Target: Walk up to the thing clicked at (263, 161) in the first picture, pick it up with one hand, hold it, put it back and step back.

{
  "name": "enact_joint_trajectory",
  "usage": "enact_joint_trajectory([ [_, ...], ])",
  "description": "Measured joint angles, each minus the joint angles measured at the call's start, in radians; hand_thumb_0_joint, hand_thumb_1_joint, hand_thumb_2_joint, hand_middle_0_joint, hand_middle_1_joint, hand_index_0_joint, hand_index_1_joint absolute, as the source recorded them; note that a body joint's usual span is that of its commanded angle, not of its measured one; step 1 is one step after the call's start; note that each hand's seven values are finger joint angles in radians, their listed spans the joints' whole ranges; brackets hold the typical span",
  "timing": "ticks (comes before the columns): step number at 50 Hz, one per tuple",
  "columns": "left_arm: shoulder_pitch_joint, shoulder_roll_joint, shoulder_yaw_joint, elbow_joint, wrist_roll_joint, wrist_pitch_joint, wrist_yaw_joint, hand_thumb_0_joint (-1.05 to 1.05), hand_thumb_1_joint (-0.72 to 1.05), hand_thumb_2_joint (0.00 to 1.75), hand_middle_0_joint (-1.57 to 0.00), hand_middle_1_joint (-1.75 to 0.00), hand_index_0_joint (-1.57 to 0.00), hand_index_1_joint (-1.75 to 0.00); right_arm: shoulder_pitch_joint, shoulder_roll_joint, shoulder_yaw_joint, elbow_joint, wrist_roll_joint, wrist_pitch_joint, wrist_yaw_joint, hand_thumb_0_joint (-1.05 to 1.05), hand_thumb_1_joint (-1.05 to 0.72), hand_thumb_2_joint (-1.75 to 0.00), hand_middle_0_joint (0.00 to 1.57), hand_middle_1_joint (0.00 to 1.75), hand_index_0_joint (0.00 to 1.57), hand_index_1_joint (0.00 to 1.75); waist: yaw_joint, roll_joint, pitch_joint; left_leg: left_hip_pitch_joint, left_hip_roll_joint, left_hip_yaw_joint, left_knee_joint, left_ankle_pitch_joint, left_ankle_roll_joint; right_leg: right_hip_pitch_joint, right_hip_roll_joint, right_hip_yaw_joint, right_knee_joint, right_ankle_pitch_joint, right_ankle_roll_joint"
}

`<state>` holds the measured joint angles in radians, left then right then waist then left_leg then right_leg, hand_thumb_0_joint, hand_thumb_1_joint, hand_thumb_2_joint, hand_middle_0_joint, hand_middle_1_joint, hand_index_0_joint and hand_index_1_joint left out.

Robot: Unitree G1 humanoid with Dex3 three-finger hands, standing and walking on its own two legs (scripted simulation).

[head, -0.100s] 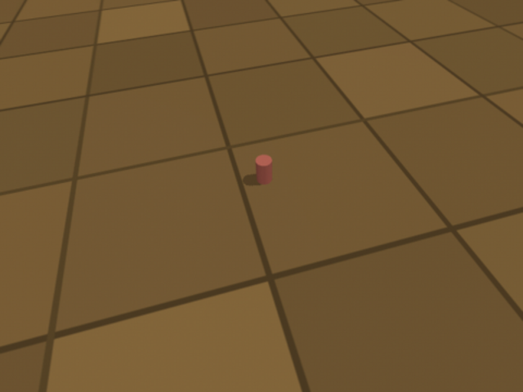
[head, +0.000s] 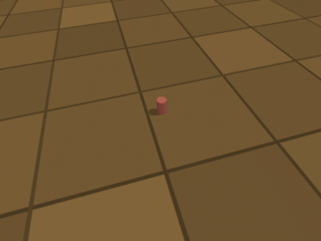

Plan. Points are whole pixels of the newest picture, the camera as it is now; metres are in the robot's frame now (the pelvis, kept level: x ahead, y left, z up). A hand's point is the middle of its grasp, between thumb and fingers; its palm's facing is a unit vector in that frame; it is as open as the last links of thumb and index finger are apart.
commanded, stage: stand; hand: left
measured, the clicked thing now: (161, 105) +1.26 +0.06 -0.71
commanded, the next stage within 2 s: walk up in 1.02 s
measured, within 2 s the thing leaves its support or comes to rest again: neither
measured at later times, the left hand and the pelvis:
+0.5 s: hand out of the picture +0.07 +0.25 -0.16, palm faces -0.02 -0.94 -0.34, open 7.4 cm; pelvis +0.00 +0.00 +0.00, yaw +0 degrees
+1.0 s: hand out of the picture +0.07 +0.25 -0.15, palm faces -0.02 -0.94 -0.34, open 7.4 cm; pelvis +0.00 +0.00 +0.00, yaw +0 degrees
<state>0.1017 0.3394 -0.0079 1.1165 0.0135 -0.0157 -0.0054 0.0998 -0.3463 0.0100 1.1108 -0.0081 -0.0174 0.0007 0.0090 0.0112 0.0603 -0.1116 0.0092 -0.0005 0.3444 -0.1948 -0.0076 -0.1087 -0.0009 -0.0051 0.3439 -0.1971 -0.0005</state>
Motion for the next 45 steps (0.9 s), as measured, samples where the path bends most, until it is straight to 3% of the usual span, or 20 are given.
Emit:
enact_joint_trajectory([
  [45, 0.014, 0.006, 0.001, -0.002, 0.001, -0.001, -0.001, 0.01, 0.91, 0.90, -0.21, -0.30, -0.21, -0.30, 0.015, -0.004, 0.000, 0.005, -0.001, 0.003, 0.003, 0.01, -0.90, -0.90, 0.20, 0.30, 0.21, 0.30, -0.001, -0.001, -0.008, 0.009, 0.000, -0.006, -0.022, 0.014, -0.001, 0.013, 0.000, -0.006, -0.026, 0.014, -0.001],
])
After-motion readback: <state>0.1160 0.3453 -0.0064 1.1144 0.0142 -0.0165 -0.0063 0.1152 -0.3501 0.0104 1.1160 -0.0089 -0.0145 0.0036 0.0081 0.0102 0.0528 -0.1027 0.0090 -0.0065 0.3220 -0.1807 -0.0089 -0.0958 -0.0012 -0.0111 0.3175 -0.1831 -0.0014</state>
